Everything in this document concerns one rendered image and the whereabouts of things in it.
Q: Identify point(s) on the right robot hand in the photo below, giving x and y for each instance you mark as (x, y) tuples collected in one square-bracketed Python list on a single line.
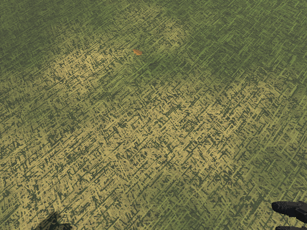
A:
[(292, 209)]

